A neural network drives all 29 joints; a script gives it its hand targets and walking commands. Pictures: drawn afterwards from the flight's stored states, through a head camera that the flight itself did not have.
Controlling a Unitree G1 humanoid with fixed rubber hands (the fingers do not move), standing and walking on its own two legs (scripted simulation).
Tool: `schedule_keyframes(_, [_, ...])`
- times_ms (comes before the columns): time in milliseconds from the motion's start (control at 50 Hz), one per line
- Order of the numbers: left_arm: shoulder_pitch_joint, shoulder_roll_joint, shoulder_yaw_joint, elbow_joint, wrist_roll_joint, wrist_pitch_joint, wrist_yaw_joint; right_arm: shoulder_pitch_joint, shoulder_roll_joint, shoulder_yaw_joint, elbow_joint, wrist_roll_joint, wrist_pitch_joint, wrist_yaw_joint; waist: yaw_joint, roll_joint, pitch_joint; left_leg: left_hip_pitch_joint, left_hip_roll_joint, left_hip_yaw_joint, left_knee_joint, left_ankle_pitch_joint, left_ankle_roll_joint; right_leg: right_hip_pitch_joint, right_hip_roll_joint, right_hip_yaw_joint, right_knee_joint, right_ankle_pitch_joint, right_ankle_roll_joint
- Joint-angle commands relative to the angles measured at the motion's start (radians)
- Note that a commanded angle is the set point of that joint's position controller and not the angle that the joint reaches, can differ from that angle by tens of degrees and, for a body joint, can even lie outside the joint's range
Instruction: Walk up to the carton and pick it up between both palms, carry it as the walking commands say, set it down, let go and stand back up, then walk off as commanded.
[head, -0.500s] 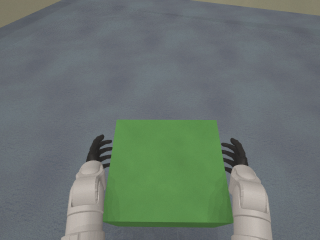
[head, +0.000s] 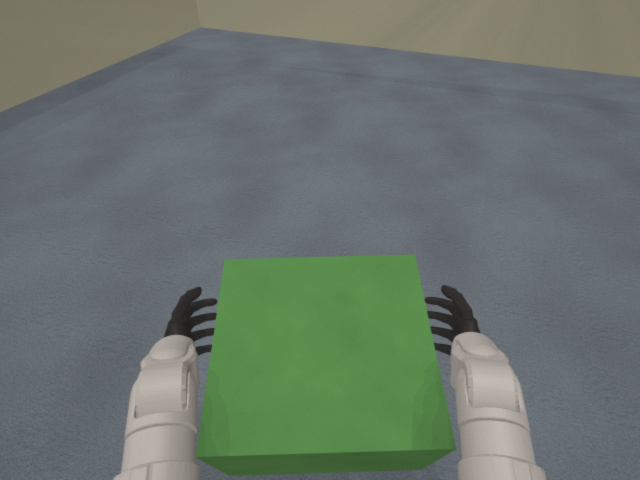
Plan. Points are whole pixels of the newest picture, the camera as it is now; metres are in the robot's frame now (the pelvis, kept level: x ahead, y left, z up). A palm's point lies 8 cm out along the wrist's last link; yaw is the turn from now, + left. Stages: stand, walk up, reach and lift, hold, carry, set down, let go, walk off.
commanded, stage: hold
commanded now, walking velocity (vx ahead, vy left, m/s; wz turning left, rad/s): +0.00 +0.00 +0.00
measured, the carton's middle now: (322, 364) +0.29 +0.02 -0.04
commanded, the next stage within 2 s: set down in 0.32 s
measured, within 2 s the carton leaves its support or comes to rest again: neither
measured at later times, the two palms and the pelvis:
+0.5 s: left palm (192, 332) +0.28 +0.19 +0.04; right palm (473, 339) +0.29 -0.18 +0.04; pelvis +0.00 -0.01 +0.00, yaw +0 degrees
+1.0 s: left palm (211, 354) +0.29 +0.18 -0.03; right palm (459, 361) +0.30 -0.19 -0.04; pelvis -0.01 -0.01 -0.01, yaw +0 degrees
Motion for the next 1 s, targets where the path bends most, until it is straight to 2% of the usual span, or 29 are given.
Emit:
schedule_keyframes(0, [-0.548,-0.812,-0.598,0.053,-0.253,-0.013,-0.316,-0.504,0.837,0.557,0.047,0.251,-0.015,0.304,-0.023,-0.010,-0.111,0.043,-0.088,-0.074,-0.052,0.095,-0.003,0.010,0.092,0.081,-0.063,0.094,-0.029])
schedule_keyframes(140, [-0.640,-0.854,-0.515,0.144,-0.224,-0.019,-0.357,-0.616,0.924,0.501,0.149,0.236,-0.024,0.339,0.014,-0.015,-0.088,0.042,-0.091,-0.056,-0.061,-0.013,0.002,-0.015,0.087,0.094,-0.093,-0.032,-0.026])
schedule_keyframes(260, [-0.678,-0.872,-0.495,0.156,-0.219,-0.031,-0.374,-0.658,0.949,0.486,0.172,0.231,-0.042,0.348,0.037,-0.002,-0.115,0.063,-0.090,-0.052,-0.053,-0.005,0.001,-0.023,0.085,0.098,-0.097,-0.047,-0.027])
schedule_keyframes(300, [-0.675,-0.878,-0.501,0.151,-0.219,-0.032,-0.376,-0.652,0.948,0.484,0.173,0.230,-0.046,0.349,0.036,0.004,-0.127,0.076,-0.088,-0.055,-0.052,0.021,-0.002,-0.021,0.087,0.097,-0.096,-0.024,-0.027])
schedule_keyframes(320, [-0.702,-0.829,-0.496,0.134,-0.268,-0.017,-0.360,-0.625,0.882,0.467,0.098,0.269,-0.055,0.343,-0.010,0.046,-0.115,0.070,-0.089,-0.073,-0.066,0.024,0.021,-0.018,0.076,0.071,-0.095,0.022,-0.042])
schedule_keyframes(360, [-0.680,-0.823,-0.468,0.160,-0.246,-0.013,-0.352,-0.617,0.847,0.439,0.119,0.243,-0.048,0.334,-0.022,0.041,-0.094,0.061,-0.093,-0.072,-0.064,0.021,0.021,-0.011,0.074,0.069,-0.096,0.019,-0.043])
schedule_keyframes(420, [-0.631,-0.809,-0.437,0.190,-0.219,-0.019,-0.341,-0.590,0.809,0.419,0.121,0.221,-0.046,0.326,-0.024,0.017,-0.082,0.030,-0.097,-0.074,-0.059,0.023,0.021,0.011,0.076,0.067,-0.085,0.031,-0.043])
schedule_keyframes(520, [-0.585,-0.808,-0.424,0.193,-0.203,-0.062,-0.318,-0.567,0.783,0.422,0.101,0.214,-0.077,0.322,-0.002,-0.024,-0.128,0.018,-0.093,-0.088,-0.032,0.103,0.024,0.015,0.087,0.073,-0.037,0.122,-0.031])
schedule_keyframes(660, [-0.563,-0.819,-0.438,0.175,-0.182,-0.137,-0.283,-0.529,0.772,0.419,0.123,0.203,-0.149,0.317,0.015,-0.011,-0.226,-0.005,-0.093,-0.100,0.038,0.232,0.014,-0.032,0.097,0.085,0.035,0.219,-0.023])
schedule_keyframes(780, [-0.562,-0.815,-0.409,0.217,-0.144,-0.187,-0.268,-0.512,0.750,0.371,0.186,0.165,-0.206,0.304,0.002,0.015,-0.261,-0.093,-0.104,-0.104,0.112,0.268,0.007,-0.139,0.103,0.079,0.105,0.242,-0.024])
schedule_keyframes(880, [-0.585,-0.815,-0.373,0.270,-0.122,-0.231,-0.267,-0.541,0.739,0.340,0.224,0.138,-0.247,0.297,-0.017,-0.002,-0.309,-0.181,-0.114,-0.102,0.169,0.257,0.012,-0.201,0.108,0.070,0.160,0.253,-0.021])
schedule_keyframes(980, [-0.621,-0.820,-0.348,0.304,-0.104,-0.276,-0.267,-0.587,0.738,0.328,0.249,0.125,-0.286,0.299,-0.023,-0.023,-0.374,-0.277,-0.122,-0.098,0.218,0.237,0.017,-0.267,0.113,0.060,0.213,0.253,-0.017])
